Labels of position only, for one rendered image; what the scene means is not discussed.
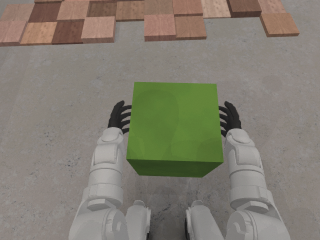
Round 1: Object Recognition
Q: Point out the left robot upper arm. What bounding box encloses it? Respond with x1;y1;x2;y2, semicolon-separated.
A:
69;208;129;240

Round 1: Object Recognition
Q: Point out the robot right thigh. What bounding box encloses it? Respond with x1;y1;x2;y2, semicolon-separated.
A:
185;205;224;240

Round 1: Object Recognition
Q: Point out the left robot forearm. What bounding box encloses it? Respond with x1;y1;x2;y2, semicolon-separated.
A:
68;127;126;240

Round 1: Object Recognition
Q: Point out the right robot forearm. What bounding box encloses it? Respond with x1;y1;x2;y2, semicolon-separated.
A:
223;128;291;239

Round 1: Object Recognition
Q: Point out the robot right shin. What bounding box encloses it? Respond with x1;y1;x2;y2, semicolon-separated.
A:
189;200;210;240

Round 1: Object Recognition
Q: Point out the carton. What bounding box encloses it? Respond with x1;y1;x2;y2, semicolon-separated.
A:
126;82;224;178

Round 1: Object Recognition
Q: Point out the right robot upper arm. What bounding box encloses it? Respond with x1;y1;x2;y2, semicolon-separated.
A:
225;209;291;240

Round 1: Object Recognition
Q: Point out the robot right hand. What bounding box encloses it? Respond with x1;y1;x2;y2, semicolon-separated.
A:
218;101;242;138

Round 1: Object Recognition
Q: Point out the robot left hand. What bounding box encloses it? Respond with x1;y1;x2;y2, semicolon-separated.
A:
107;100;132;135

